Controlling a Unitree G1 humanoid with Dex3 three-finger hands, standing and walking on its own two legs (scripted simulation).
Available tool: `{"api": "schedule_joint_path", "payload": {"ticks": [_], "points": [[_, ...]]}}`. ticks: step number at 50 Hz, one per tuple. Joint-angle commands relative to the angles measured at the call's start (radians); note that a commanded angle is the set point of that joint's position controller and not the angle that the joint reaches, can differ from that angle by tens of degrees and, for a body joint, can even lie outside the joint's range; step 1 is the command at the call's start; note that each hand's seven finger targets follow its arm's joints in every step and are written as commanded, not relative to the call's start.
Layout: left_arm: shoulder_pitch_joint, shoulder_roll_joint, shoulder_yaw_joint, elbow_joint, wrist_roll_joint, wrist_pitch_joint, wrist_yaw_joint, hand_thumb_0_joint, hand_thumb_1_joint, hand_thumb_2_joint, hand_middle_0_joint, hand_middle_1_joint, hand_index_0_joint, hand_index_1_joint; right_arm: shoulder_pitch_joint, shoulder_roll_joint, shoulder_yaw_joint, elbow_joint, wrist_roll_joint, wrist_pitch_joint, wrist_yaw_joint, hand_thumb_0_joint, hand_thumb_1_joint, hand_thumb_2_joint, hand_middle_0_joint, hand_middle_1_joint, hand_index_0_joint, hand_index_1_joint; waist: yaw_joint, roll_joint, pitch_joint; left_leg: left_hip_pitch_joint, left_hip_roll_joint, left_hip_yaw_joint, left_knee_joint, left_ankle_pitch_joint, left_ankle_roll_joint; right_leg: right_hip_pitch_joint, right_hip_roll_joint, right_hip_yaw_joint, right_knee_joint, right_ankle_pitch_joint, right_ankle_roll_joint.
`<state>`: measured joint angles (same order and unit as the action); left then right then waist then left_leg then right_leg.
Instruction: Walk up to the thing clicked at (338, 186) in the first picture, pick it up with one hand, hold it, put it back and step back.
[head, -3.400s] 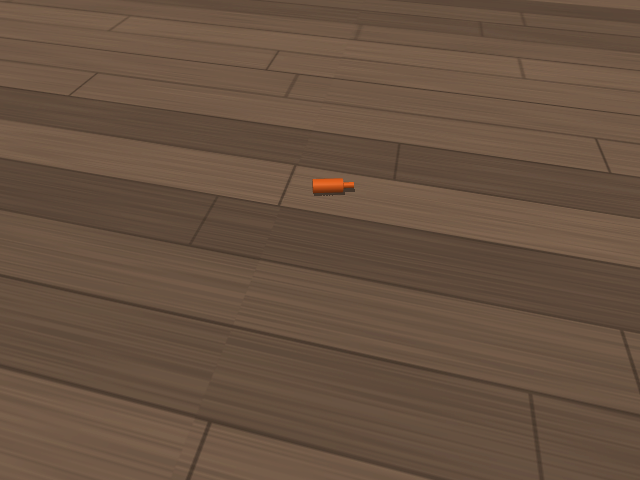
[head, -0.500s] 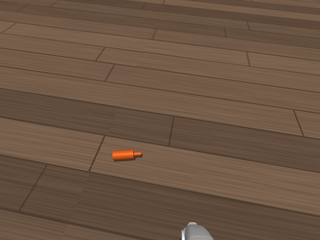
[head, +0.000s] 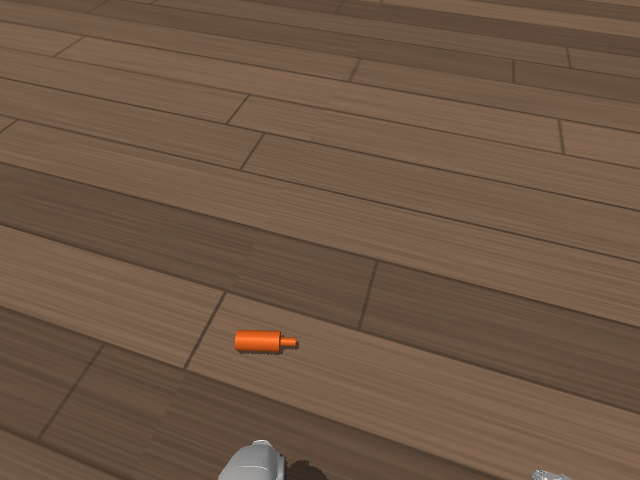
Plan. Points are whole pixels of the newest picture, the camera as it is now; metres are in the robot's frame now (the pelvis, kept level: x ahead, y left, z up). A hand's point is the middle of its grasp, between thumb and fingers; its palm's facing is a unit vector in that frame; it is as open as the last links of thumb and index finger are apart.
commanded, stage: walk up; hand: left
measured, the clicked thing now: (266, 341) +0.58 +0.20 -0.73
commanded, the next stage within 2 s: none
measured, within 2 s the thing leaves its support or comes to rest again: neither
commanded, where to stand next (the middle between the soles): +0.18 +0.01 m, yaw -1 degrees
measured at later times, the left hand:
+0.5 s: hand (140, 465) +0.15 +0.27 -0.15, palm faces -0.05 -0.90 -0.43, open 7.4 cm
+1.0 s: hand (151, 438) +0.18 +0.26 -0.15, palm faces +0.00 -0.94 -0.33, open 7.4 cm
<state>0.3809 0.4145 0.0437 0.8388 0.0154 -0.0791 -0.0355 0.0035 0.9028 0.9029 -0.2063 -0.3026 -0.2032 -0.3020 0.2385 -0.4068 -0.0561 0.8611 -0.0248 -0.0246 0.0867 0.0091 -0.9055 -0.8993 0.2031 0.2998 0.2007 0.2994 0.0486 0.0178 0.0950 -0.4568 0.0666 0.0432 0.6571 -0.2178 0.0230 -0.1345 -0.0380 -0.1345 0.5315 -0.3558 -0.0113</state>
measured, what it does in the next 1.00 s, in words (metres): steps on the spot: left foot, then right foot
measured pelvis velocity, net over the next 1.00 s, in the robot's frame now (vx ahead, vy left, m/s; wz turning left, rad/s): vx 0.09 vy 0.01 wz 0.00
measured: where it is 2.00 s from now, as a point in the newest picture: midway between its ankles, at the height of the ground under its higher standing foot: outside the picture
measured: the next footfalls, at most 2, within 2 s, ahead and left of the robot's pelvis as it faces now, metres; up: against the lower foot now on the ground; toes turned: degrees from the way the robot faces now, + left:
left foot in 0.04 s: +0.13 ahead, +0.14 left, +0.00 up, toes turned +1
right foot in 0.38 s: +0.19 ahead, -0.13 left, +0.00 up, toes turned -4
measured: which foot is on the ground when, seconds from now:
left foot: up 0.00-0.02, down 0.04-1.00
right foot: down 0.00-0.06, up 0.08-0.36, down 0.38-1.00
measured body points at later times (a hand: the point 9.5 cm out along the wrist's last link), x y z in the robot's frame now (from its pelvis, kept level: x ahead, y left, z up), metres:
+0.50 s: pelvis +0.08 -0.01 -0.02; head +0.11 -0.02 +0.43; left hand +0.15 +0.31 -0.12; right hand +0.18 -0.31 -0.15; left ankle +0.10 +0.12 -0.72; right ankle +0.15 -0.13 -0.73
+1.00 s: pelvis +0.09 +0.01 +0.01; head +0.09 +0.01 +0.46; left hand +0.18 +0.31 -0.12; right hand +0.17 -0.30 -0.12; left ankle +0.09 +0.14 -0.73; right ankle +0.15 -0.13 -0.73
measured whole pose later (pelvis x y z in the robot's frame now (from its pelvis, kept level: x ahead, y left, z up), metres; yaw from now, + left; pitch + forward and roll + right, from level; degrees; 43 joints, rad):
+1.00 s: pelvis +0.09 +0.01 +0.01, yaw +0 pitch -3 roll +0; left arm 0.07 0.36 0.00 1.14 0.00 -0.01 -0.01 0.00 0.91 0.90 -0.20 -0.30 -0.20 -0.30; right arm 0.11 -0.35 0.01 1.14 -0.01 0.00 0.02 0.01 -0.90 -0.90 0.20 0.30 0.20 0.30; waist 0.01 -0.01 0.05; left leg -0.16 0.02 0.01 0.45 -0.24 -0.02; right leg -0.23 -0.06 -0.05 0.42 -0.14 0.02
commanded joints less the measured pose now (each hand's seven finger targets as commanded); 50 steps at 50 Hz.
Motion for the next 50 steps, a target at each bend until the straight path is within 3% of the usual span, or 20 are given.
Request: {"api": "schedule_joint_path", "payload": {"ticks": [1, 2, 3, 4, 6, 9, 15, 18, 19, 20, 21, 23, 27, 29, 30, 31, 32, 35, 38, 50], "points": [[-0.034, 0.254, 0.061, -0.091, -0.01, -0.022, 0.019, 0.0, 0.9, 0.9, -0.2, -0.3, -0.2, -0.3, 0.092, -0.199, -0.071, -0.054, 0.007, -0.049, -0.022, 0.0, -0.9, -0.9, 0.2, 0.3, 0.2, 0.3, -0.103, -0.02, -0.098, 0.358, -0.057, 0.032, -0.129, 0.014, 0.039, -0.186, -0.187, 0.12, 0.059, 0.337, -0.139], [-0.002, 0.193, 0.035, -0.091, -0.017, -0.019, 0.024, 0.0, 0.9, 0.9, -0.2, -0.3, -0.2, -0.3, 0.173, -0.257, -0.09, -0.036, -0.004, -0.052, -0.039, 0.0, -0.9, -0.9, 0.2, 0.3, 0.2, 0.3, -0.136, 0.15, -0.171, 0.498, 0.042, -0.133, -0.211, -0.039, 0.095, -0.265, -0.107, 0.052, 0.333, 0.367, -0.078], [0.038, 0.132, 0.021, -0.103, -0.029, -0.015, 0.024, 0.0, 0.9, 0.9, -0.2, -0.3, -0.2, -0.3, 0.2, -0.334, -0.105, -0.065, -0.01, -0.056, -0.053, 0.0, -0.9, -0.9, 0.2, 0.3, 0.2, 0.3, -0.127, 0.295, -0.192, 0.618, 0.283, -0.55, -0.292, -0.048, 0.198, -0.508, 0.04, 0.049, 0.544, -0.038, -0.016], [0.03, 0.223, 0.041, -0.075, -0.019, -0.003, 0.041, 0.0, 0.9, 0.9, -0.2, -0.3, -0.2, -0.3, 0.187, -0.358, -0.115, -0.079, 0.03, -0.05, -0.057, 0.0, -0.9, -0.9, 0.2, 0.3, 0.2, 0.3, -0.131, 0.186, -0.192, 0.52, 0.38, -0.645, -0.343, -0.01, 0.293, -0.491, 0.013, 0.119, 0.63, -0.218, -0.028], [0.009, 0.228, 0.041, -0.056, -0.025, 0.003, 0.04, 0.0, 0.9, 0.9, -0.2, -0.3, -0.2, -0.3, 0.124, -0.283, -0.087, -0.091, 0.037, -0.047, -0.064, 0.0, -0.9, -0.9, 0.2, 0.3, 0.2, 0.3, -0.092, 0.067, -0.099, 0.392, 0.3, -0.428, -0.317, 0.2, 0.256, -0.463, -0.015, 0.2, 0.66, -0.15, -0.033], [0.073, 0.194, 0.038, -0.003, -0.026, 0.014, 0.034, 0.0, 0.9, 0.9, -0.2, -0.3, -0.2, -0.3, 0.03, -0.241, -0.059, -0.099, 0.028, -0.05, -0.075, 0.0, -0.9, -0.9, 0.2, 0.3, 0.2, 0.3, -0.034, 0.142, -0.069, 0.23, 0.201, -0.185, -0.278, 0.322, 0.197, -0.333, -0.051, 0.163, 0.488, -0.065, -0.02], [0.022, 0.159, 0.039, 0.038, -0.021, 0.027, 0.049, 0.0, 0.9, 0.9, -0.2, -0.3, -0.2, -0.3, -0.065, -0.227, -0.036, -0.105, 0.021, -0.021, -0.08, 0.0, -0.9, -0.9, 0.2, 0.3, 0.2, 0.3, -0.025, 0.165, -0.112, 0.105, 0.191, -0.128, -0.178, 0.36, 0.199, -0.156, -0.015, 0.091, 0.238, 0.077, 0.004], [0.001, 0.182, 0.048, 0.06, -0.007, 0.02, 0.055, 0.0, 0.9, 0.9, -0.2, -0.3, -0.2, -0.3, -0.111, -0.192, -0.022, -0.1, 0.035, 0.007, -0.078, 0.0, -0.9, -0.9, 0.2, 0.3, 0.2, 0.3, 0.003, 0.095, -0.133, 0.024, 0.13, -0.105, -0.06, 0.07, 0.114, -0.026, 0.011, 0.095, 0.061, 0.188, -0.02], [-0.022, 0.214, 0.052, 0.052, 0.001, 0.012, 0.06, 0.0, 0.9, 0.9, -0.2, -0.3, -0.2, -0.3, -0.092, -0.153, -0.011, -0.091, 0.038, 0.015, -0.078, 0.0, -0.9, -0.9, 0.2, 0.3, 0.2, 0.3, 0.001, -0.022, -0.126, -0.007, 0.084, -0.07, 0.025, -0.051, 0.066, -0.032, -0.072, 0.222, -0.039, 0.174, -0.047], [-0.087, 0.273, 0.057, 0.031, 0.012, -0.002, 0.062, 0.0, 0.9, 0.9, -0.2, -0.3, -0.2, -0.3, -0.06, -0.109, 0.001, -0.084, 0.041, 0.023, -0.077, 0.0, -0.9, -0.9, 0.2, 0.3, 0.2, 0.3, -0.045, -0.168, -0.093, -0.042, -0.014, -0.021, 0.145, -0.197, 0.005, -0.094, -0.271, 0.517, -0.164, 0.169, -0.116], [-0.142, 0.325, 0.061, 0.033, -0.001, 0.004, 0.064, 0.0, 0.9, 0.9, -0.2, -0.3, -0.2, -0.3, -0.07, -0.155, -0.015, -0.055, 0.033, 0.037, -0.09, 0.0, -0.9, -0.9, 0.2, 0.3, 0.2, 0.3, -0.029, -0.221, -0.077, 0.027, -0.029, -0.056, 0.246, -0.365, 0.007, -0.235, -0.374, 0.619, -0.215, 0.137, -0.233], [-0.184, 0.268, 0.045, 0.029, 0.0, 0.005, 0.066, 0.0, 0.9, 0.9, -0.2, -0.3, -0.2, -0.3, -0.067, -0.186, -0.024, -0.015, 0.038, 0.042, -0.087, 0.0, -0.9, -0.9, 0.2, 0.3, 0.2, 0.3, -0.045, -0.156, -0.07, 0.036, -0.012, -0.101, 0.255, -0.336, 0.008, -0.205, -0.29, 0.507, -0.164, 0.163, -0.205], [-0.229, 0.256, 0.041, 0.043, 0.008, 0.017, 0.061, 0.0, 0.9, 0.9, -0.2, -0.3, -0.2, -0.3, -0.03, -0.176, -0.02, 0.057, 0.031, 0.026, -0.083, 0.0, -0.9, -0.9, 0.2, 0.3, 0.2, 0.3, -0.053, -0.215, -0.163, 0.14, -0.041, -0.036, 0.076, -0.241, 0.001, -0.153, -0.212, 0.362, -0.066, 0.267, -0.148], [-0.256, 0.215, 0.027, 0.052, -0.004, 0.032, 0.056, 0.0, 0.9, 0.9, -0.2, -0.3, -0.2, -0.3, -0.005, -0.171, -0.019, 0.092, 0.021, 0.011, -0.088, 0.0, -0.9, -0.9, 0.2, 0.3, 0.2, 0.3, -0.072, -0.158, -0.192, 0.27, -0.029, -0.055, -0.152, -0.063, 0.004, -0.192, -0.175, 0.286, 0.022, 0.294, -0.097], [-0.242, 0.167, 0.013, 0.058, -0.015, 0.035, 0.053, 0.0, 0.9, 0.9, -0.2, -0.3, -0.2, -0.3, -0.049, -0.204, -0.023, 0.091, 0.011, 0.005, -0.09, 0.0, -0.9, -0.9, 0.2, 0.3, 0.2, 0.3, -0.049, -0.057, -0.198, 0.279, 0.065, -0.189, -0.203, -0.012, 0.03, -0.225, -0.126, 0.243, 0.054, 0.248, -0.051], [-0.249, 0.159, 0.008, 0.079, -0.022, 0.043, 0.052, 0.0, 0.9, 0.9, -0.2, -0.3, -0.2, -0.3, -0.146, -0.236, -0.025, 0.071, 0.015, 0.001, -0.086, 0.0, -0.9, -0.9, 0.2, 0.3, 0.2, 0.3, -0.018, 0.009, -0.151, 0.162, 0.117, -0.271, -0.228, -0.127, 0.068, -0.195, -0.05, 0.183, 0.034, 0.065, -0.013], [-0.262, 0.184, 0.015, 0.1, -0.016, 0.045, 0.052, 0.0, 0.9, 0.9, -0.2, -0.3, -0.2, -0.3, -0.17, -0.229, -0.017, 0.08, 0.021, 0.003, -0.081, 0.0, -0.9, -0.9, 0.2, 0.3, 0.2, 0.3, -0.01, -0.001, -0.123, 0.097, 0.12, -0.24, -0.227, -0.181, 0.077, -0.125, -0.04, 0.174, 0.01, -0.013, -0.014], [-0.306, 0.183, 0.012, 0.132, -0.013, 0.035, 0.044, 0.0, 0.9, 0.9, -0.2, -0.3, -0.2, -0.3, -0.142, -0.181, 0.01, 0.132, 0.021, 0.0, -0.078, 0.0, -0.9, -0.9, 0.2, 0.3, 0.2, 0.3, -0.032, -0.018, -0.122, 0.104, 0.049, -0.162, -0.243, -0.168, 0.033, -0.075, -0.097, 0.232, -0.062, 0.022, -0.04], [-0.313, 0.176, 0.004, 0.169, -0.02, 0.033, 0.041, 0.0, 0.9, 0.9, -0.2, -0.3, -0.2, -0.3, -0.17, -0.184, 0.019, 0.163, 0.021, -0.006, -0.078, 0.0, -0.9, -0.9, 0.2, 0.3, 0.2, 0.3, -0.023, 0.032, -0.12, 0.143, 0.06, -0.173, -0.274, -0.07, 0.028, -0.054, -0.087, 0.195, -0.074, 0.139, -0.031], [-0.374, 0.157, -0.008, 0.262, -0.019, 0.036, 0.033, 0.0, 0.9, 0.9, -0.2, -0.3, -0.2, -0.3, -0.204, -0.175, 0.02, 0.227, 0.024, -0.001, -0.081, 0.0, -0.9, -0.9, 0.2, 0.3, 0.2, 0.3, -0.035, 0.018, -0.103, 0.237, 0.058, -0.144, -0.364, -0.022, 0.008, -0.012, -0.101, 0.191, -0.22, 0.184, -0.002]]}}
